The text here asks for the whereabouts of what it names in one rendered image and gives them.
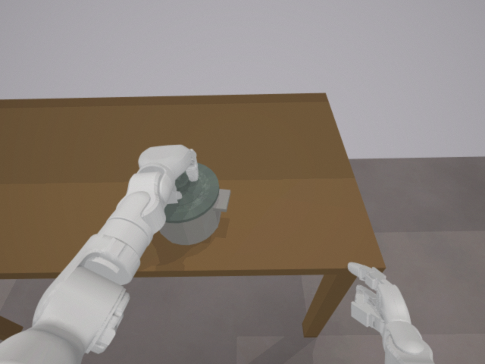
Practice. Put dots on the knob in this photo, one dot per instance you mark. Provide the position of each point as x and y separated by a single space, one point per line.
182 183

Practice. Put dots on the robot left upper arm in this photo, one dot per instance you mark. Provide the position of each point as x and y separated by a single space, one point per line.
82 316

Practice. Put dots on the pot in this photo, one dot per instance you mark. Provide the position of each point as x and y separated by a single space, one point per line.
197 230

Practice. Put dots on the lid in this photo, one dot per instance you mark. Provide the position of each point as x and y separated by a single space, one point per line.
197 200

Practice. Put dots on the table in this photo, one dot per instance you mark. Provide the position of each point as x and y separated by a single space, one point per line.
294 209

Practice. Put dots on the right robot hand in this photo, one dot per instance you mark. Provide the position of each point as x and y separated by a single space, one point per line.
376 310

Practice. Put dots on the robot left forearm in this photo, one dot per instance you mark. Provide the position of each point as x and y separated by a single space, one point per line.
115 251

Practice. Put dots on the robot right forearm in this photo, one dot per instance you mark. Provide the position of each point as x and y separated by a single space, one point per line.
403 344

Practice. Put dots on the left robot hand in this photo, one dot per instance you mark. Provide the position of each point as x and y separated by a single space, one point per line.
177 158

